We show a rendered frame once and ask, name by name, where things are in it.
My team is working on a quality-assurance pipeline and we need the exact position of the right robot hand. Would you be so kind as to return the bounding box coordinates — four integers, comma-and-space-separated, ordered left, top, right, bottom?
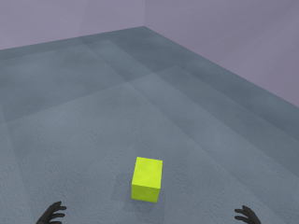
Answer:
235, 205, 262, 224

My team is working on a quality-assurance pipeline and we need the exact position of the left robot hand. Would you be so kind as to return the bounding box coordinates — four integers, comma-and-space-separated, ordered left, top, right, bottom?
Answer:
36, 201, 67, 224

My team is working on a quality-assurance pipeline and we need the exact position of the carton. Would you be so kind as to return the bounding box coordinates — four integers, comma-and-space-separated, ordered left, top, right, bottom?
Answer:
131, 157, 163, 203

